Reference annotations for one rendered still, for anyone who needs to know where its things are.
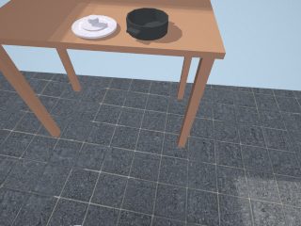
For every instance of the pot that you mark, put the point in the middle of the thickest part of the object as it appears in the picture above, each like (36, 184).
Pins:
(147, 23)

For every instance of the table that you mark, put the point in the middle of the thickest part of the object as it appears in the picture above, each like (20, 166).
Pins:
(192, 31)

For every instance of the knob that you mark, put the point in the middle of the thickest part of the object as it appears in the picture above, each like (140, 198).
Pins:
(93, 19)

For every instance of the lid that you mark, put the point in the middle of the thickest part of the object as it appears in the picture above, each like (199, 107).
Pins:
(83, 29)

